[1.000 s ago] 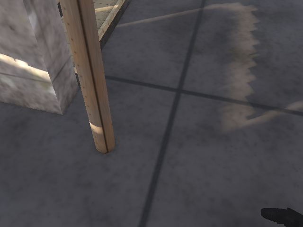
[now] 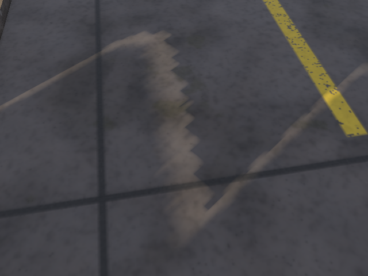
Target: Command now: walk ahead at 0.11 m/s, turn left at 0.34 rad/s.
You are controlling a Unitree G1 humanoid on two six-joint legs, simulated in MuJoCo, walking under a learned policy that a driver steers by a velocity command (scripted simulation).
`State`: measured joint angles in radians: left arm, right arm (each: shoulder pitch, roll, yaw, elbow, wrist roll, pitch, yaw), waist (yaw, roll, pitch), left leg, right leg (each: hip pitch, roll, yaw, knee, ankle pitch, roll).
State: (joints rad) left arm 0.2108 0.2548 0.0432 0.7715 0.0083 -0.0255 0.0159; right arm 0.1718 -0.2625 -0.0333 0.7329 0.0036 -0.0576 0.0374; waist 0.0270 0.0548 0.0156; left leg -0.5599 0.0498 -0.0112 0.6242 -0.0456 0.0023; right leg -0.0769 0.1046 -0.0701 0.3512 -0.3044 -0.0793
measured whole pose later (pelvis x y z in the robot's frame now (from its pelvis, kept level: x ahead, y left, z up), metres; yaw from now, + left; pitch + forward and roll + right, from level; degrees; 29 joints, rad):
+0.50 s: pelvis +0.07 -0.03 -0.01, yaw +17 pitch +2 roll +0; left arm 0.19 0.27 0.06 0.74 0.02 0.01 0.02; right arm 0.16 -0.32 -0.08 0.59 0.01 0.05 -0.02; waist 0.00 0.05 0.01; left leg -0.49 -0.12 -0.20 0.68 -0.33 0.01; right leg -0.34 0.03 0.06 0.56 -0.25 -0.01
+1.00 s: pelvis +0.08 +0.01 +0.00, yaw +36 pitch +2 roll -1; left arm 0.22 0.33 0.09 0.72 -0.01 -0.05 -0.01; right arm 0.33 -0.27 -0.05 0.66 0.01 -0.03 0.02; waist 0.00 -0.04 -0.02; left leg -0.20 -0.03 -0.02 0.49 -0.34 0.06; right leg -0.50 -0.05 0.00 1.03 -0.40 -0.01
